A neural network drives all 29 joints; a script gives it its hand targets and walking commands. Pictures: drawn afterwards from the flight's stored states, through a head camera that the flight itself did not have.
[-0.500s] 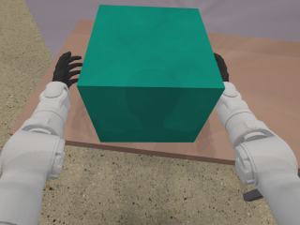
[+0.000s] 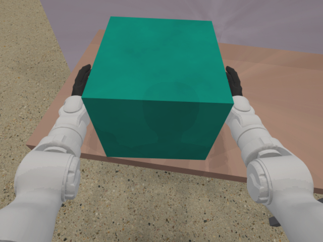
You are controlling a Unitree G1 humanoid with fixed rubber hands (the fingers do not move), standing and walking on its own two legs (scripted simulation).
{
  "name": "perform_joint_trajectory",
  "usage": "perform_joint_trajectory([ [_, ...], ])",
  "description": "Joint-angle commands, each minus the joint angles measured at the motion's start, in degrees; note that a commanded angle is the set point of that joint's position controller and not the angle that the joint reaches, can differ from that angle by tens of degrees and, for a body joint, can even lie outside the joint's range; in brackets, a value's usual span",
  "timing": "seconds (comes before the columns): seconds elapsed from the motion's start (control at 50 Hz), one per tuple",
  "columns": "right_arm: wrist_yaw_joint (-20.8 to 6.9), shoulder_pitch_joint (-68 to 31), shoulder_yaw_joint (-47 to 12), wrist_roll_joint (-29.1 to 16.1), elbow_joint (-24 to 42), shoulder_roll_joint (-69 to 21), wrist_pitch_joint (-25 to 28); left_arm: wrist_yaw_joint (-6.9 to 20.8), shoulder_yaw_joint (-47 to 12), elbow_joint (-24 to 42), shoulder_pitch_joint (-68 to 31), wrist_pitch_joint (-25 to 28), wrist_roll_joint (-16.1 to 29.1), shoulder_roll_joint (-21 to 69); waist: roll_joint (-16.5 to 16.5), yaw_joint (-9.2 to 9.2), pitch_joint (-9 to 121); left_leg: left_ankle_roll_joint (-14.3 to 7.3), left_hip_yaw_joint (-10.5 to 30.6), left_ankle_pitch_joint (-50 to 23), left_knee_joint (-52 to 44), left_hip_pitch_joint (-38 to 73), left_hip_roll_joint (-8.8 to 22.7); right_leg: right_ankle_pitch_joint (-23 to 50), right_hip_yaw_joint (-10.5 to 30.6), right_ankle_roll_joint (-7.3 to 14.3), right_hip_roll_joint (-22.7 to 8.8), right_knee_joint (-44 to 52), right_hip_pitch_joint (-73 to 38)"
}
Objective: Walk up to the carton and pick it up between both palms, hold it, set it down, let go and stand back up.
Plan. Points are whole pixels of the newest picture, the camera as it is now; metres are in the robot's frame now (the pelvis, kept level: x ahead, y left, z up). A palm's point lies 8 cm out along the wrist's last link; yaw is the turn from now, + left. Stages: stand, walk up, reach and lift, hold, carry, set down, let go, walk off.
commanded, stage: reach and lift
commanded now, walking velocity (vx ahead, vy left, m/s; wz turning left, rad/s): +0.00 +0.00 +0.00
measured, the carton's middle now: (158, 89) +0.52 +0.03 +0.06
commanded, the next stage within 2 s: none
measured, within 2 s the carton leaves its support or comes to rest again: leaves its support in 1.12 s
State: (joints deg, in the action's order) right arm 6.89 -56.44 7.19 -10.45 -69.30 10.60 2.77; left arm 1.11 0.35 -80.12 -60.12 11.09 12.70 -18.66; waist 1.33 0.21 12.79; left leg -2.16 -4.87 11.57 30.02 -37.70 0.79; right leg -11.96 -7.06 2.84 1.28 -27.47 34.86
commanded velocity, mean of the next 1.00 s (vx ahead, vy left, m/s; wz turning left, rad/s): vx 0.00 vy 0.00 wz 0.00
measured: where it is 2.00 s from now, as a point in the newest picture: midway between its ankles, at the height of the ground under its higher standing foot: outside the picture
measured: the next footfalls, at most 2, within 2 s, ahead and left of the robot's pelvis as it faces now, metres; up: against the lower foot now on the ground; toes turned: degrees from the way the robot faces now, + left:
none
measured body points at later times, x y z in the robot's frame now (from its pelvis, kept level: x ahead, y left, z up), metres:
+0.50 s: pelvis +0.01 +0.01 +0.01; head +0.08 +0.02 +0.46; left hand +0.47 +0.22 +0.09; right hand +0.47 -0.17 +0.10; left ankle +0.01 +0.09 -0.73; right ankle +0.00 -0.09 -0.73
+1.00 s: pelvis +0.02 +0.01 +0.02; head +0.08 +0.03 +0.46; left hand +0.47 +0.22 +0.09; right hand +0.46 -0.17 +0.10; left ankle +0.01 +0.09 -0.73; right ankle +0.00 -0.09 -0.73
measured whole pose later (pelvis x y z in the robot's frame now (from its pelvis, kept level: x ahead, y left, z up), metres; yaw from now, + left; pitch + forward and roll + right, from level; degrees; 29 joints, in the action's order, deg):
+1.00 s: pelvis +0.02 +0.01 +0.02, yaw +0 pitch +11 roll -1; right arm 0.4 -47.3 30.8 14.9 -57.7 3.8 8.3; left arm 3.5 20.1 -68.0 -52.4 9.2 -6.4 -11.4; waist 1.0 -1.1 4.1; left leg -2.8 -5.3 10.5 21.5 -21.9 -0.5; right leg -9.8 -6.2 1.4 1.0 -17.4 18.4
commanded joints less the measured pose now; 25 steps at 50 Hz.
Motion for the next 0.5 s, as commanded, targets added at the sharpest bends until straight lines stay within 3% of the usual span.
perform_joint_trajectory([
  [0.0, -2.4, -29.5, 0.0, 1.0, 12.3, 2.4, 4.2, -0.2, 1.5, 12.2, -33.6, 3.4, -1.1, -3.8, -5.0, -1.23, 39.1, 4.6, 4.7, -28.1, 2.2, 26.2, 1.4, 19.2, 3.9, -2.7, -1.8, 0.2, -13.0],
  [0.1, -3.1, -29.3, 1.6, 3.2, 12.5, 0.8, 4.5, 0.0, 2.7, 13.1, -33.8, 3.5, -2.7, -1.6, -4.8, -1.34, 38.8, 4.5, 4.5, -28.1, 1.8, 27.7, 1.5, 18.0, 3.8, -2.5, -1.9, 1.0, -12.8],
  [0.12, -2.8, -30.5, 3.4, 5.2, 11.4, 0.2, 4.3, 0.7, 1.7, 10.9, -35.9, 3.0, -2.8, -2.6, -4.7, 1.19, 35.9, 4.7, 4.4, -22.2, 0.7, 26.2, 1.4, 14.9, 4.3, -2.9, -1.6, 2.6, -12.5],
  [0.2, -3.2, -30.7, 6.0, 9.3, 12.4, -4.0, 4.2, 2.0, 2.7, 8.9, -36.7, 3.5, -3.6, 0.5, -2.9, 1.25, 32.3, 4.0, 3.8, -15.9, -2.1, 21.2, 0.8, 14.4, 4.8, -3.1, -2.6, 2.7, -16.5],
  [0.28, -5.5, -29.1, 8.7, 14.5, 14.2, -11.8, 5.3, 3.5, 6.8, 11.9, -36.8, 4.7, -8.9, 6.3, -4.4, -0.05, 35.1, 4.4, 3.4, -20.6, -3.2, 24.9, 0.6, 18.3, 4.3, -3.5, -2.7, 3.0, -20.2],
  [0.36, -10.4, -26.9, 9.7, 22.4, 15.3, -28.6, 7.0, 7.9, 9.2, 11.4, -34.7, 5.3, -16.5, 23.2, -6.1, -0.55, 32.4, 4.8, 2.8, -25.2, -5.0, 29.9, 0.9, 20.9, 3.6, -3.2, -3.1, 5.8, -23.2],
  [0.4, -11.7, -25.9, 9.3, 24.0, 16.1, -31.3, 7.9, 8.4, 9.3, 12.4, -33.9, 5.6, -17.7, 26.8, -6.6, -0.34, 32.6, 5.1, 2.6, -28.1, -5.1, 31.0, 1.0, 24.0, 3.6, -3.3, -3.1, 5.7, -25.6],
  [0.48, -12.7, -24.8, 9.0, 25.2, 15.5, -32.7, 8.3, 8.7, 10.2, 13.3, -33.3, 5.0, -18.0, 28.5, -4.0, -0.23, 27.7, 4.9, 2.5, -27.7, -6.0, 30.3, 1.3, 24.5, 3.5, -3.8, -2.7, 6.1, -27.3],
])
